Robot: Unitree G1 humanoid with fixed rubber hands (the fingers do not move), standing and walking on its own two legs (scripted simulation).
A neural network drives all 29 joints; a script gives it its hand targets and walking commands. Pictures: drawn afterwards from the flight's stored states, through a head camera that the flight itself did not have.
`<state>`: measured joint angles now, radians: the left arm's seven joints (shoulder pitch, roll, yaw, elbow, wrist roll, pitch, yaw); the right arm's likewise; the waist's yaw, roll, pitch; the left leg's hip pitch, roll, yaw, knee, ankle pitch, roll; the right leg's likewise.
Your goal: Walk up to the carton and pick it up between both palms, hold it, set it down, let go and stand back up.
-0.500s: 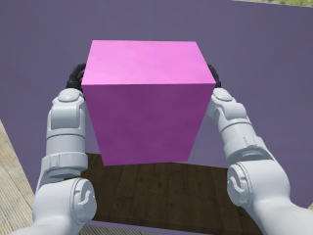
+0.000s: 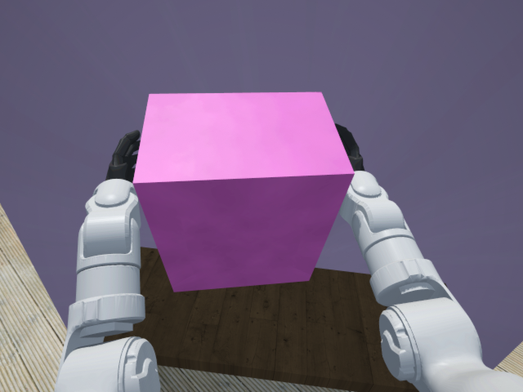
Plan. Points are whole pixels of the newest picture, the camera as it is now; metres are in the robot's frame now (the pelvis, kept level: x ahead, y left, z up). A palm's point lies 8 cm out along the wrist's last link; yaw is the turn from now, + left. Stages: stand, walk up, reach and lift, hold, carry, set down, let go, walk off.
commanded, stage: set down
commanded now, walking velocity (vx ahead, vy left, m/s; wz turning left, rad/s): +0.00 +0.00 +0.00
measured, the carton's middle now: (240, 201) +0.39 +0.00 +0.16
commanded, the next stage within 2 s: none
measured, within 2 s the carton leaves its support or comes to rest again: neither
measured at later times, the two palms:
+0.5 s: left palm (137, 208) +0.36 +0.15 +0.17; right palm (355, 190) +0.37 -0.19 +0.19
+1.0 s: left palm (141, 226) +0.37 +0.15 +0.13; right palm (343, 204) +0.39 -0.18 +0.15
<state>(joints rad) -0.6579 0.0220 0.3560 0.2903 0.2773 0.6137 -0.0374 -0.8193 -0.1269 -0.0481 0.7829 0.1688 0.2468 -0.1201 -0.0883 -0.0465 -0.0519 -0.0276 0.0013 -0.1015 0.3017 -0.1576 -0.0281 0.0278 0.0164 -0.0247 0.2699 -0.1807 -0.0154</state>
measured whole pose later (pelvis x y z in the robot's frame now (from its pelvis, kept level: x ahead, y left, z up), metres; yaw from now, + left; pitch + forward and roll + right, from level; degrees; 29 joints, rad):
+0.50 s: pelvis -0.02 +0.00 +0.00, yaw -2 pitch -4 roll +0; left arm -0.64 -0.04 0.34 0.36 0.28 0.56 0.04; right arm -0.82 -0.13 -0.18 0.88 0.07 0.17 -0.01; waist -0.04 -0.05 -0.05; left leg -0.08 0.02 -0.06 0.27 -0.12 -0.04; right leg -0.05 0.03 0.00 0.28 -0.15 -0.02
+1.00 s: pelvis +0.00 -0.01 +0.00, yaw -1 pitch -2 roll +0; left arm -0.53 -0.04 0.33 0.38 0.24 0.40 0.05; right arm -0.72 -0.11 -0.13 0.87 0.06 0.05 -0.03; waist -0.03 -0.05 -0.04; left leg -0.11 0.02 -0.07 0.27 -0.13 -0.04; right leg -0.08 0.02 -0.03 0.30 -0.18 -0.03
